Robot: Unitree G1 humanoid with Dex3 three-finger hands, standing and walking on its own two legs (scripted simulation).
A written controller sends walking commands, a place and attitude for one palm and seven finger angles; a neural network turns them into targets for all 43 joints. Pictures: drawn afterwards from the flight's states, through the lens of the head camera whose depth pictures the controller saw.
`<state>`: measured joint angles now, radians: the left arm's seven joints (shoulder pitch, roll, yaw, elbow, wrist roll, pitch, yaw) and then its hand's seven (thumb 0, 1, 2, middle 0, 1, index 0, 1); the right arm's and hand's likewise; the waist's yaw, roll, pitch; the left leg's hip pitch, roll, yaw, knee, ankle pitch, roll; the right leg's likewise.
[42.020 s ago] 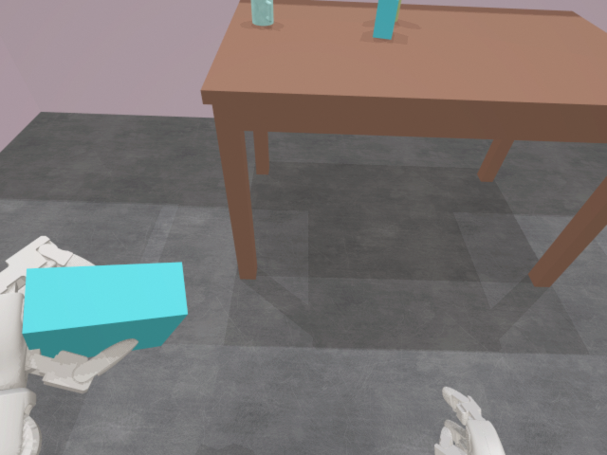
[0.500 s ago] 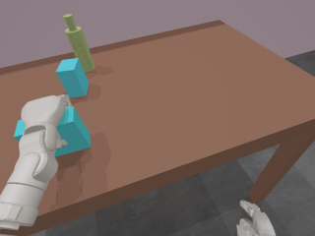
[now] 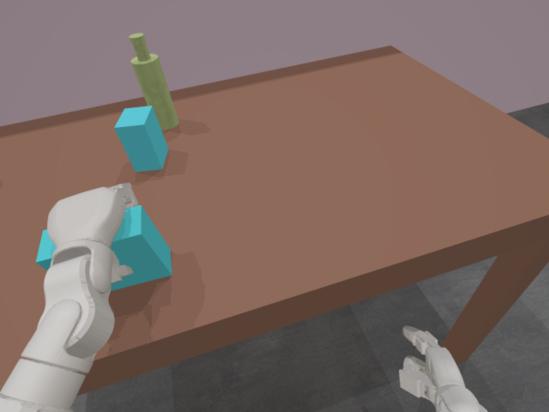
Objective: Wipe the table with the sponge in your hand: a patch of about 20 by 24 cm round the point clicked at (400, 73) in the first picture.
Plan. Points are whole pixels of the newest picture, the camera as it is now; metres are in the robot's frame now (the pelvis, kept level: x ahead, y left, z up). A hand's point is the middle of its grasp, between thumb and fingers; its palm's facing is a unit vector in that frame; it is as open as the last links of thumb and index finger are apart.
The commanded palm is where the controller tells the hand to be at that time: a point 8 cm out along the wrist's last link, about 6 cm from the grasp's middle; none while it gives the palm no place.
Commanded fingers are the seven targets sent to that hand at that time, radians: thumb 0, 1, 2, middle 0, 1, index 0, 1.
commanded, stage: wipe back along the middle lane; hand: left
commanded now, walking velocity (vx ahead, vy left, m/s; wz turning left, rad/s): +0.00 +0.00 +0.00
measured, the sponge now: (118, 261) +0.29 +0.29 +0.08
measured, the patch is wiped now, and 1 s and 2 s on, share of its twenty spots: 0.70 0.80 0.80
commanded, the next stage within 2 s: slide across to the third lane in 0.26 s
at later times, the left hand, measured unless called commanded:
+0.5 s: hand (118, 260) +0.26 +0.25 +0.14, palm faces +0.14 -0.08 -0.99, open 9.7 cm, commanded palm +0.22 +0.22 +0.17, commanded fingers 0.00 0.10 1.30 -1.20 -1.60 -1.20 -1.60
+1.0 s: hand (163, 255) +0.27 +0.19 +0.14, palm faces +0.12 -0.10 -0.99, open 9.7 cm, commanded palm +0.24 +0.17 +0.19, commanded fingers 0.00 0.10 1.30 -1.20 -1.60 -1.20 -1.60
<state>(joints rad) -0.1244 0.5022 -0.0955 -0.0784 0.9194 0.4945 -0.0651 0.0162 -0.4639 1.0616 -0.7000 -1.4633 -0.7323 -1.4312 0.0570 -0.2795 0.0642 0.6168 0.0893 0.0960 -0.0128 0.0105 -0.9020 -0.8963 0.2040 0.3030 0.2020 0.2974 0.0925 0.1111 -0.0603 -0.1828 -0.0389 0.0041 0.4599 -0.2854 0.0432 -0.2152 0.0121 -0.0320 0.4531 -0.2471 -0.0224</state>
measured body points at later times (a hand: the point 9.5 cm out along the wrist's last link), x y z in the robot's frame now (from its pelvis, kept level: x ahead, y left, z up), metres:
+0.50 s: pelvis -0.01 -0.02 +0.00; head -0.03 -0.07 +0.44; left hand +0.25 +0.25 +0.19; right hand +0.24 -0.21 -0.08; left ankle -0.03 +0.09 -0.74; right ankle -0.01 -0.11 -0.74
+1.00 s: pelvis -0.02 -0.03 +0.00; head -0.05 -0.09 +0.44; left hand +0.26 +0.19 +0.19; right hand +0.23 -0.22 -0.08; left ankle -0.03 +0.09 -0.74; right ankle -0.01 -0.11 -0.74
